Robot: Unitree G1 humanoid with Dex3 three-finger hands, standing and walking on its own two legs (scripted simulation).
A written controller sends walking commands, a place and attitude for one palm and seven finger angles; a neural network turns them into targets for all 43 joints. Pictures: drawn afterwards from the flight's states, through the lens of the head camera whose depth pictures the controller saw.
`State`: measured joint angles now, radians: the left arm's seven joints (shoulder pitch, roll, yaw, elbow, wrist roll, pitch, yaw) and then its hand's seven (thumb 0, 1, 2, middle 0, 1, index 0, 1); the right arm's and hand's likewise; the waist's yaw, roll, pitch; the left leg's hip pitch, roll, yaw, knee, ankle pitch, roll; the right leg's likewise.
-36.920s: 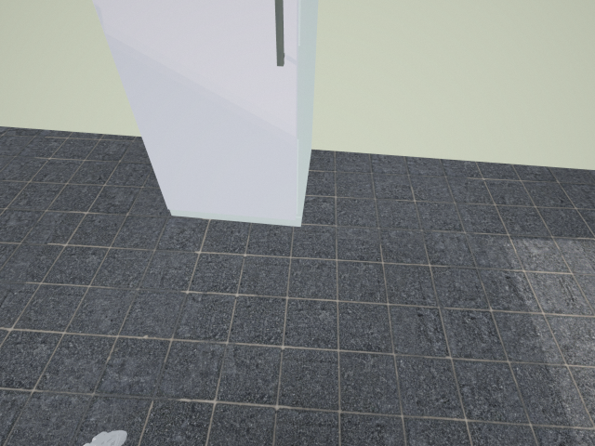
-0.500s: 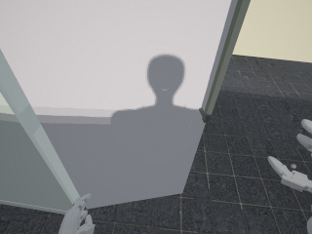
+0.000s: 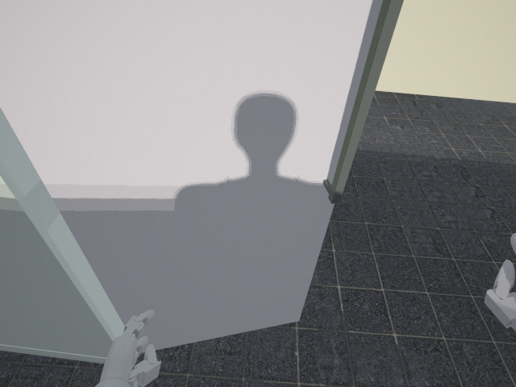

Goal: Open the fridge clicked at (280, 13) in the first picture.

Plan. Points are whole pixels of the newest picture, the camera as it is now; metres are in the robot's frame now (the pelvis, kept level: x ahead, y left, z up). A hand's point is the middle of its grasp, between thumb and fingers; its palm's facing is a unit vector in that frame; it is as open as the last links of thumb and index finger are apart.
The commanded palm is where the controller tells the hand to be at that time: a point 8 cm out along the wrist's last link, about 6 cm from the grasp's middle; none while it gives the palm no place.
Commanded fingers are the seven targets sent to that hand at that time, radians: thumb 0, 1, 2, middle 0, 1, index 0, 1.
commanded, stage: draw the hand back to the body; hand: right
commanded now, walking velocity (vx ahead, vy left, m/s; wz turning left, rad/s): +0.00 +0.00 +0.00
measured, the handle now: (355, 102) +0.50 -0.17 +0.24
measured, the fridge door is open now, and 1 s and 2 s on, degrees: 72 72 72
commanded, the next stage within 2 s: step back with the hand held close in 0.08 s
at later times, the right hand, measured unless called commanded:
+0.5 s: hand (504, 301) +0.18 -0.28 +0.16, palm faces +0.37 +0.80 -0.47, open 7.4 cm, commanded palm +0.12 -0.32 +0.17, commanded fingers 0.00 -0.90 -0.90 0.20 0.30 0.20 0.30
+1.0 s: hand out of the picture +0.04 -0.30 +0.17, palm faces +0.55 +0.73 -0.41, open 7.4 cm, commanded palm -0.02 -0.33 +0.17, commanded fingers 0.00 -0.90 -0.90 0.20 0.30 0.20 0.30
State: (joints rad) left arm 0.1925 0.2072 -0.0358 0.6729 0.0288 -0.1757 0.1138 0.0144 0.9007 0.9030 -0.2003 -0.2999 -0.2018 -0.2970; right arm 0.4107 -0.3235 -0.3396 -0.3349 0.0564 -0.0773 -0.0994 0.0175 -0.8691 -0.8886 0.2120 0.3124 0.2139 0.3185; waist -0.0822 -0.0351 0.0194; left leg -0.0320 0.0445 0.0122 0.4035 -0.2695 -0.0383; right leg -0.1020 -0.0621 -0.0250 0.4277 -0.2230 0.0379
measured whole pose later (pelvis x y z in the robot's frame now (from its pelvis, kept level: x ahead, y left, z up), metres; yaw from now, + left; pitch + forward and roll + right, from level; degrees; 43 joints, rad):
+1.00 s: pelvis -0.13 -0.02 -0.02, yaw -5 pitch -2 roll +2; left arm 0.24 0.20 -0.02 0.63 0.02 -0.18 0.09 0.01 0.90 0.90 -0.20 -0.30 -0.20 -0.30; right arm 0.45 -0.39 -0.44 -0.49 0.02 -0.30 -0.15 0.02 -0.89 -0.90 0.21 0.30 0.22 0.31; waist -0.02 -0.01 0.06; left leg -0.38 0.00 -0.04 0.58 -0.24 -0.03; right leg -0.51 -0.04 0.02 0.66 -0.33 -0.01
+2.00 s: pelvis -0.27 -0.06 -0.02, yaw +0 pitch +0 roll +0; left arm 0.27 0.22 0.00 0.69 0.00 -0.10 0.07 0.01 0.90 0.90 -0.20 -0.30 -0.20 -0.30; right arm 0.52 -0.40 -0.42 -0.46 0.03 -0.21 -0.18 0.02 -0.89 -0.90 0.21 0.30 0.22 0.31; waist 0.01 0.04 -0.01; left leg -0.20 0.00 0.05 0.63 -0.42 0.01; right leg -0.32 -0.04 -0.09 0.64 -0.28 -0.01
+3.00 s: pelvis -0.30 -0.06 +0.00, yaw +0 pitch -1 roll +1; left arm 0.30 0.14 -0.01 1.14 0.01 0.03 0.03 0.01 0.91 0.90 -0.20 -0.30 -0.20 -0.30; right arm 0.34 -0.18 0.01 1.18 -0.01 0.01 -0.03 0.01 -0.92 -0.90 0.20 0.30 0.20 0.30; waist 0.01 -0.01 0.05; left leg -0.11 -0.01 0.07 0.38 -0.26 0.02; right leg -0.25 -0.03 -0.08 0.44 -0.17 -0.02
